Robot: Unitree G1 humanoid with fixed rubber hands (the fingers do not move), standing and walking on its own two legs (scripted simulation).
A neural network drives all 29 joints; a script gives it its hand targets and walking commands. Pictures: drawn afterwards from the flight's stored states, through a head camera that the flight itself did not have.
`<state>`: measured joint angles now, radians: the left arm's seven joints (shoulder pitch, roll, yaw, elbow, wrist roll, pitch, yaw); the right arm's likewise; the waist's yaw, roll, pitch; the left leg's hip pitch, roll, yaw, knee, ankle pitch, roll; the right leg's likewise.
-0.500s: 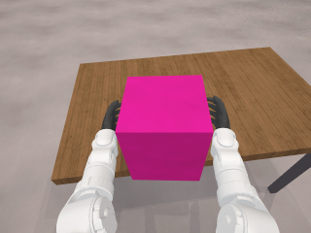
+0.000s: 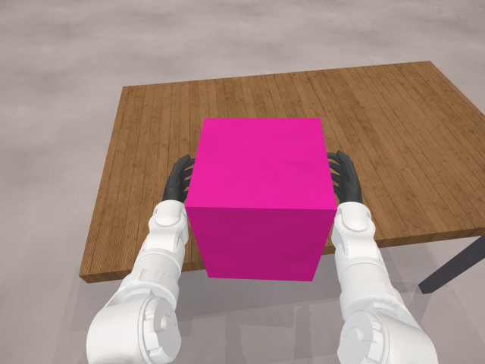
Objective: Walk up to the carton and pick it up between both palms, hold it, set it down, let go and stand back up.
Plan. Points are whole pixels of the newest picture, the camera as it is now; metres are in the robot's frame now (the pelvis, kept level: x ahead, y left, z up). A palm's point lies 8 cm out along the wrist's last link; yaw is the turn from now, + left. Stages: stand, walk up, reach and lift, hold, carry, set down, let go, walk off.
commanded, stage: set down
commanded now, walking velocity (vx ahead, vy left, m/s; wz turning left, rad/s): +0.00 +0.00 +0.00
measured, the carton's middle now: (260, 203) +0.43 -0.03 +0.00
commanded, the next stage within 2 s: none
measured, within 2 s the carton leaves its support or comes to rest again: rests again in 0.12 s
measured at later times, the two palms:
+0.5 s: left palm (176, 201) +0.42 +0.12 +0.03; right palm (344, 202) +0.40 -0.18 +0.04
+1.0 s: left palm (175, 201) +0.42 +0.12 +0.03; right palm (343, 204) +0.40 -0.18 +0.03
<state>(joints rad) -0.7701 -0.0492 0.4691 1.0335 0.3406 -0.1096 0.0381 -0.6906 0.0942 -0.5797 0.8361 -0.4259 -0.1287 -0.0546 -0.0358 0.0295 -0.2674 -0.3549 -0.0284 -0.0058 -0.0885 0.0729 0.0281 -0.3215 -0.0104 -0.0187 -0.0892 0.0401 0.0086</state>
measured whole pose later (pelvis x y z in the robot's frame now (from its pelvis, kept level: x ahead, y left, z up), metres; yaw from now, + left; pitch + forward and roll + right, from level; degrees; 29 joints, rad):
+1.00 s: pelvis -0.01 +0.00 +0.00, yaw +0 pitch +26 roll +0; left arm -0.81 -0.05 0.53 1.07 0.39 -0.23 0.02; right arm -0.73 0.11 -0.70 0.88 -0.50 -0.25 -0.03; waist -0.03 0.03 -0.29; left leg -0.47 -0.03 0.00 -0.09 0.10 0.03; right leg -0.44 -0.01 -0.02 -0.09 0.07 0.01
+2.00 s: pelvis -0.01 +0.00 +0.00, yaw -2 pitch +24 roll -1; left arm -0.91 0.21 0.12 1.32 -0.10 -0.23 0.02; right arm -0.85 -0.12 -0.13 1.18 0.10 -0.24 -0.14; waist -0.04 0.04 -0.26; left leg -0.57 -0.02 0.01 0.21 -0.06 0.02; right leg -0.52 0.00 0.02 0.15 -0.05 0.01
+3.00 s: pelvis -0.02 -0.01 +0.01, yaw -4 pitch +9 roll +0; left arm -0.84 0.35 0.09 1.00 -0.19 0.15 -0.07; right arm -0.80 -0.21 0.01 0.86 0.23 0.16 -0.15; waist -0.02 0.02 -0.14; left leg -0.24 0.00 0.02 0.15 -0.07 0.01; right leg -0.20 0.02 0.05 0.09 -0.04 0.00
